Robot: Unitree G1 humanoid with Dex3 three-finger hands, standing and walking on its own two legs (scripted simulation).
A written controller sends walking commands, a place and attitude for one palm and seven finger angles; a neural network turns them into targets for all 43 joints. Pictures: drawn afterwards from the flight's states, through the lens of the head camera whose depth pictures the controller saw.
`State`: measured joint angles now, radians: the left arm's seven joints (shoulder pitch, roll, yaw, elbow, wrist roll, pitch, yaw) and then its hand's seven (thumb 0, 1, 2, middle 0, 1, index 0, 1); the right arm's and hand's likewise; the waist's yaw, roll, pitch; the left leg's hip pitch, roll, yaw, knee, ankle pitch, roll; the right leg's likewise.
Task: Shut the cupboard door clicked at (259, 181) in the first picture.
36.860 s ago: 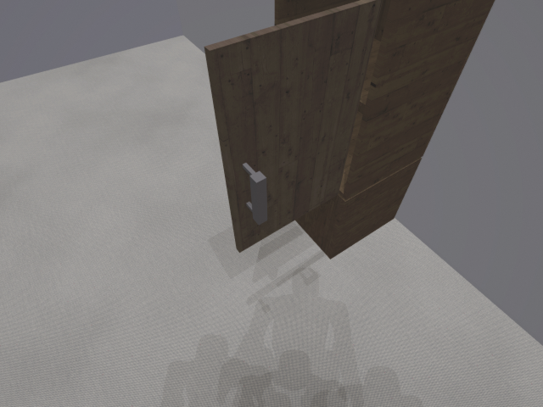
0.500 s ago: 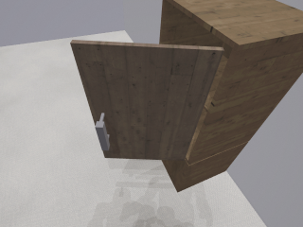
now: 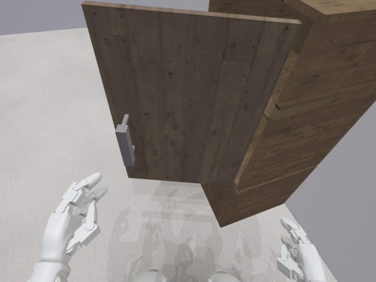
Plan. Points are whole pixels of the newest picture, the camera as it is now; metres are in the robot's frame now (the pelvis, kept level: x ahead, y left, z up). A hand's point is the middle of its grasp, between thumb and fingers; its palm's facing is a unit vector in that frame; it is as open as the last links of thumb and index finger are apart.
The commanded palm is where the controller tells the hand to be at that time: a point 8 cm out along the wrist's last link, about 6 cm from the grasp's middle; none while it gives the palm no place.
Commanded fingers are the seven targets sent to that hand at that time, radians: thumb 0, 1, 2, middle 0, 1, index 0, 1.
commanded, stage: raise the hand and make a fist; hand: left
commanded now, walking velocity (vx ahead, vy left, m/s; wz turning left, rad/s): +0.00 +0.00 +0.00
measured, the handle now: (127, 140) +0.48 +0.18 -0.02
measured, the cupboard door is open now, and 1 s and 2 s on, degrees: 66 66 66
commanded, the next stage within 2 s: bring the fist close to the handle in 1.60 s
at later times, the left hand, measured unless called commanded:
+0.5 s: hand (100, 234) +0.22 +0.19 -0.02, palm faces -0.01 -1.00 +0.01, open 4.2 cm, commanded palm +0.18 +0.24 -0.01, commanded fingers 0.00 0.90 0.90 -0.95 -1.12 -0.95 -1.12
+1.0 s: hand (95, 236) +0.22 +0.19 -0.01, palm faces +0.01 -1.00 -0.03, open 3.0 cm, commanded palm +0.20 +0.24 -0.01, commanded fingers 0.00 0.90 0.90 -1.30 -1.50 -1.30 -1.50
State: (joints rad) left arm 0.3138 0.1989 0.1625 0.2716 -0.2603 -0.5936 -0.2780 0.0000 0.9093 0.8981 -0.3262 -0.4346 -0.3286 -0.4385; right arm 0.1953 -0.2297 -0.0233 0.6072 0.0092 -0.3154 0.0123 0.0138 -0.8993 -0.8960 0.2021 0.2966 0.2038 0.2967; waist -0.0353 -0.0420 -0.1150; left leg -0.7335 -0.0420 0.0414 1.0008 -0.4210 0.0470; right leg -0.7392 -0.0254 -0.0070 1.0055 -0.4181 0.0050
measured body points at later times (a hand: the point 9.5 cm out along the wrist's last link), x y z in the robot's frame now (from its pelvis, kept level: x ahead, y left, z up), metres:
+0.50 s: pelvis +0.02 -0.02 -0.06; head +0.11 -0.01 +0.38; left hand +0.22 +0.24 -0.02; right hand +0.22 -0.24 -0.14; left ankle +0.05 +0.09 -0.67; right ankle +0.05 -0.13 -0.67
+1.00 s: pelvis +0.01 +0.00 -0.06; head +0.08 +0.01 +0.39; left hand +0.21 +0.25 +0.00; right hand +0.22 -0.22 -0.11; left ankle +0.05 +0.09 -0.67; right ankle +0.05 -0.13 -0.67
